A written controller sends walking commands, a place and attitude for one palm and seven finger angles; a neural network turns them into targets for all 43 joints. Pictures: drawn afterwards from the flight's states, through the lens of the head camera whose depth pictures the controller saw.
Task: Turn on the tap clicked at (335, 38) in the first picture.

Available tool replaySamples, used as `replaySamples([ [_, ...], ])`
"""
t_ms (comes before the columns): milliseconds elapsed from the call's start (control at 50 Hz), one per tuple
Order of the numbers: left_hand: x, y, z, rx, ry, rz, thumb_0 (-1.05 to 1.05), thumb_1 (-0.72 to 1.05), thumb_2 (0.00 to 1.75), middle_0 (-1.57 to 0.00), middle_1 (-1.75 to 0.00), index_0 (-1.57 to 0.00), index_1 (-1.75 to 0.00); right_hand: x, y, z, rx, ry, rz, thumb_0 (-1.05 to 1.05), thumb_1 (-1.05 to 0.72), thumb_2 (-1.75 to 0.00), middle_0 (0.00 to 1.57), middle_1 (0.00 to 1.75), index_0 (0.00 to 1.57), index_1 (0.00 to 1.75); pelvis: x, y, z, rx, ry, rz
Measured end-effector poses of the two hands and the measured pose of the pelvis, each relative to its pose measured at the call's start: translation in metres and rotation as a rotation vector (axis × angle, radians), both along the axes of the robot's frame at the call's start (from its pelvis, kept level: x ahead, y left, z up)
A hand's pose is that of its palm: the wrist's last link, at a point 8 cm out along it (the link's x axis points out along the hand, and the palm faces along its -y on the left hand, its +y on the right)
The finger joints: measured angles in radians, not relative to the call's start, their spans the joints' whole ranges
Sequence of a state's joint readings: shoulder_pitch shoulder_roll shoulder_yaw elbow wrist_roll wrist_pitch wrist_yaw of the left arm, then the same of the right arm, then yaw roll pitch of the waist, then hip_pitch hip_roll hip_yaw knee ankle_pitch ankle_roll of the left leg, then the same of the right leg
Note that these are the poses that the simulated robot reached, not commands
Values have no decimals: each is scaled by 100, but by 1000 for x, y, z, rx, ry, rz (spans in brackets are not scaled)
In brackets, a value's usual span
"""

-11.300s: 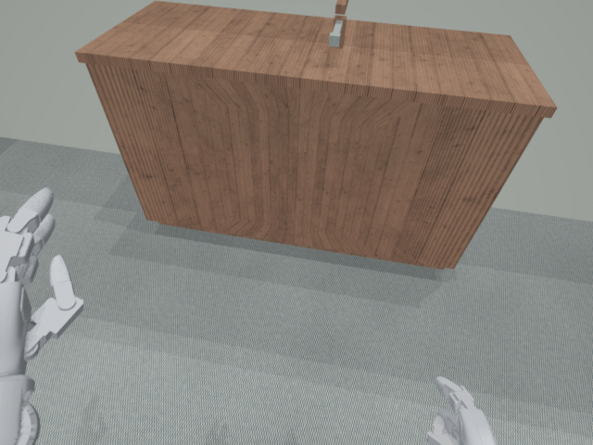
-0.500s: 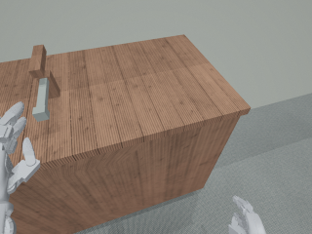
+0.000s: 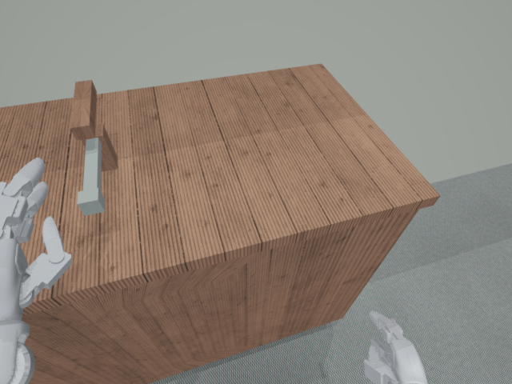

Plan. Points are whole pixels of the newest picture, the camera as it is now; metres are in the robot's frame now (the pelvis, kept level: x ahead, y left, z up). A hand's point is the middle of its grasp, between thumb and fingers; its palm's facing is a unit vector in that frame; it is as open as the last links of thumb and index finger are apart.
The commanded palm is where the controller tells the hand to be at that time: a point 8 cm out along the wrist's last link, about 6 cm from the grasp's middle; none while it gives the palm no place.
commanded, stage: come to a stop and stand still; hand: left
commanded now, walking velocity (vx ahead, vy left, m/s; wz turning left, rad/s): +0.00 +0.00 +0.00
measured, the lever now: (91, 201) +0.33 +0.28 +0.11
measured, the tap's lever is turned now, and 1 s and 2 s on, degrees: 0 0 0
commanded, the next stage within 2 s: look again from close up in 0.30 s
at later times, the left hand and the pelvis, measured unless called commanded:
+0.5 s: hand (40, 196) +0.26 +0.27 +0.20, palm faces +0.46 -0.75 -0.48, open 7.4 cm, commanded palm +0.17 +0.28 +0.17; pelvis +0.02 -0.01 +0.00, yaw +1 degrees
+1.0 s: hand (59, 235) +0.24 +0.26 +0.16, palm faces +0.31 -0.87 -0.39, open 7.4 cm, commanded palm +0.17 +0.28 +0.17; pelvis +0.00 +0.00 -0.01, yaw +0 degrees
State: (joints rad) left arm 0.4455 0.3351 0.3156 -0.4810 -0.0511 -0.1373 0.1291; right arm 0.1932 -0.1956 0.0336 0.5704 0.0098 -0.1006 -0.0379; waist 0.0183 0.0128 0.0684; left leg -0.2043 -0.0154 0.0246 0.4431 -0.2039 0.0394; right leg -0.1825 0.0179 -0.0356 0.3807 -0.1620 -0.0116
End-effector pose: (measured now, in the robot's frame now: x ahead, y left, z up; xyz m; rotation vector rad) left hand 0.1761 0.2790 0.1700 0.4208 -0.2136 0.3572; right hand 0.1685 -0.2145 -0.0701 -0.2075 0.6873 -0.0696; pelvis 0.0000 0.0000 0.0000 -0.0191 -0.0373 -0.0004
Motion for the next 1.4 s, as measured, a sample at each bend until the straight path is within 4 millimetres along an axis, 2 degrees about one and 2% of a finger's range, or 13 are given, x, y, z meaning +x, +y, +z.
replaySamples([
  [400,23,1,1,14,26,-13,2,89,89,-21,-30,-21,-30,31,-5,0,-9,19,-20,1,-91,-90,21,30,20,30,22,2,1,2,12,6],
  [480,42,21,39,217,-124,-15,2,89,89,-22,-30,-22,-30,26,2,-3,-22,25,64,1,-91,-90,20,30,20,30,19,-6,-3,8,38,28],
  [540,52,36,56,226,-225,37,2,89,89,-22,-30,-22,-30,21,-1,-4,-5,28,87,1,-91,-90,21,30,20,30,20,-9,-5,7,55,6],
  [600,54,22,46,166,-221,-10,2,90,90,-21,-30,-21,-30,15,-10,0,9,2,58,1,-91,-89,21,30,21,30,23,-6,-5,6,60,-13],
  [680,48,-4,13,94,-104,-122,2,90,90,-20,-30,-21,-30,3,-24,1,-18,3,2,1,-91,-89,21,30,21,30,25,-1,-5,10,55,-17],
  [760,38,2,-8,81,-12,-129,2,89,89,-21,-30,-22,-30,-7,-32,-1,-61,48,-25,1,-91,-90,21,30,20,30,21,0,-6,9,51,2],
  [800,32,12,-9,85,-5,-96,2,89,89,-22,-30,-22,-30,-10,-32,-3,-71,64,-21,1,-91,-90,21,30,20,30,18,0,-6,6,48,13],
  [860,32,32,18,206,-74,-63,2,88,89,-22,-30,-22,-30,-13,-24,-9,-97,93,60,1,-91,-90,20,30,20,30,11,0,-9,7,34,27],
  [920,33,44,32,123,-102,-31,2,89,89,-22,-30,-22,-30,-6,-13,-18,-48,86,106,1,-91,-90,20,30,20,30,6,2,-11,9,30,20],
  [1040,21,1,-6,20,89,-107,2,90,90,-20,-30,-21,-30,20,8,-8,44,-80,111,2,-91,-90,21,30,20,30,-3,2,-16,27,18,4],
  [1100,7,-18,-14,13,77,-124,2,90,90,-21,-30,-21,-30,31,15,1,56,-152,129,2,-91,-90,21,30,20,30,-7,-5,-19,32,18,4],
  [1240,-17,-5,3,21,-42,66,2,89,89,-22,-30,-22,-30,43,11,-1,51,-165,181,1,-90,-90,21,30,20,30,-12,-25,-23,24,13,34],
  [1400,-8,-16,-8,-38,77,72,2,90,90,-21,-30,-21,-30,40,-22,-15,20,-123,126,1,-90,-90,21,30,21,30,-5,-42,-23,17,8,51],
])
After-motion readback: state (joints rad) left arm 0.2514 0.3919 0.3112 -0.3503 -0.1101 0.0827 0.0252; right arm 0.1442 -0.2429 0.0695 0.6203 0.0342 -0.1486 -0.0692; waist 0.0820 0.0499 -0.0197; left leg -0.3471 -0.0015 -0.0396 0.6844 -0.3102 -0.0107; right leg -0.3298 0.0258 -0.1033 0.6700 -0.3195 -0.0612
